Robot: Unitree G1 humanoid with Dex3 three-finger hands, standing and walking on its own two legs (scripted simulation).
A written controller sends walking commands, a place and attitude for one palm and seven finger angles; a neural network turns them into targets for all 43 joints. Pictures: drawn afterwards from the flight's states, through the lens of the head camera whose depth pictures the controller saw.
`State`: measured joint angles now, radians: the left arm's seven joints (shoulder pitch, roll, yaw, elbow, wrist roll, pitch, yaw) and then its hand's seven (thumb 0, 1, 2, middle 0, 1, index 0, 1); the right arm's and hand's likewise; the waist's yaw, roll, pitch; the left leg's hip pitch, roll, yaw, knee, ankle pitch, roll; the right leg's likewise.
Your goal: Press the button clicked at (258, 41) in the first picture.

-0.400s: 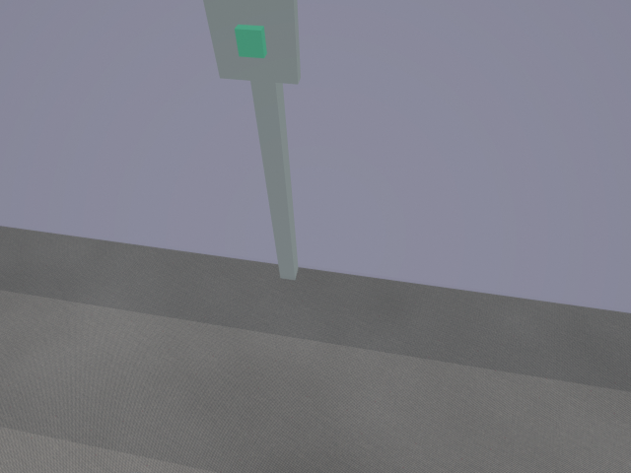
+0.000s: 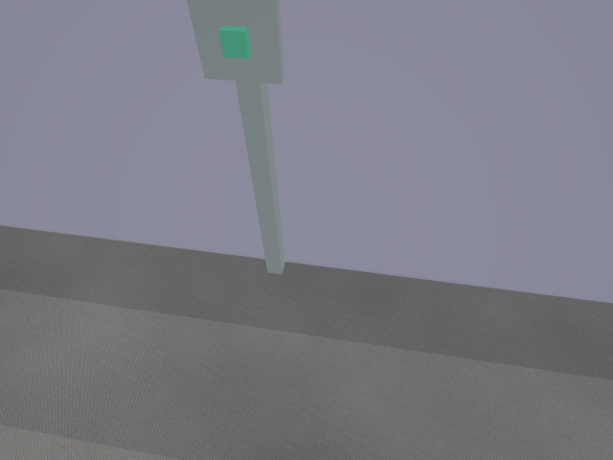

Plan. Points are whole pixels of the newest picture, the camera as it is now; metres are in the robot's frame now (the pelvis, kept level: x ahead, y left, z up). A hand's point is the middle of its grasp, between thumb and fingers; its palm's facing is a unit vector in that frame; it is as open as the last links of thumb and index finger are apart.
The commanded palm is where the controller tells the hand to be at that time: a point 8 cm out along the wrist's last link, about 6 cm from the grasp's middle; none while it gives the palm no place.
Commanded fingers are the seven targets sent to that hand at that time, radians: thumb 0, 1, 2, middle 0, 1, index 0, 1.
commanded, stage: look at it before walking up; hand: left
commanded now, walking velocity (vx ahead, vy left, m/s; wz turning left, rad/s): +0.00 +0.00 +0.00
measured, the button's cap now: (235, 41) +0.85 +0.18 +0.14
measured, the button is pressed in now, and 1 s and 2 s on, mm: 0 0 0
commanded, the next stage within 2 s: take the last steps up to it in 0.56 s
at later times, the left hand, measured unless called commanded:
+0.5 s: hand out of the picture +0.09 +0.25 -0.16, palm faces -0.03 -0.94 -0.34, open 7.4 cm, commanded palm none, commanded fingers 0.00 0.90 0.90 -0.20 -0.30 -0.20 -0.30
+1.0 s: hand out of the picture +0.05 +0.22 -0.19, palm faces -0.01 -0.98 -0.20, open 7.3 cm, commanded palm none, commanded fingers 0.00 0.90 0.90 -0.20 -0.30 -0.20 -0.30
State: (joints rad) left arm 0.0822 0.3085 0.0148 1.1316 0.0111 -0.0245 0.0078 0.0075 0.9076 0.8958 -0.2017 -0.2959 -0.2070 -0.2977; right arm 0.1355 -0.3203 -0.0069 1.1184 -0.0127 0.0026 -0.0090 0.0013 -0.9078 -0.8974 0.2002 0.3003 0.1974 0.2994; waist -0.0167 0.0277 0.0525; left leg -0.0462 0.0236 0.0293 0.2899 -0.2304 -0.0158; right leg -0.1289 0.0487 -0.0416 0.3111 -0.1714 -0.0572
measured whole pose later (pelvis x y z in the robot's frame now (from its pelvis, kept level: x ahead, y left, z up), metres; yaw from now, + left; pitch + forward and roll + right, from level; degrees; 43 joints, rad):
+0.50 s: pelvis +0.00 +0.01 +0.00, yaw +0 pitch -1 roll +0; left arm 0.09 0.32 0.01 1.13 0.01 -0.02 0.00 0.01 0.91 0.90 -0.20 -0.30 -0.21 -0.30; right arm 0.13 -0.33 -0.01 1.12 -0.01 0.00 -0.01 0.00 -0.91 -0.90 0.20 0.30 0.20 0.30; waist -0.01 0.01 0.05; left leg -0.03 0.02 0.04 0.28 -0.23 -0.01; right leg -0.12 0.05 -0.03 0.30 -0.17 -0.05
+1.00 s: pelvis +0.04 +0.02 -0.01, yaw -2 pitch +0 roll -1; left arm 0.25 0.22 0.03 1.14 0.01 0.00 -0.01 0.01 0.91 0.90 -0.20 -0.30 -0.20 -0.30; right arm 0.28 -0.20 0.00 1.15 -0.03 -0.01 -0.01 0.00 -0.91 -0.90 0.20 0.30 0.19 0.30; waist 0.00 0.00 0.01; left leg -0.07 0.03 0.07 0.46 -0.39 0.01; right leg -0.16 0.05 0.00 0.47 -0.30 -0.04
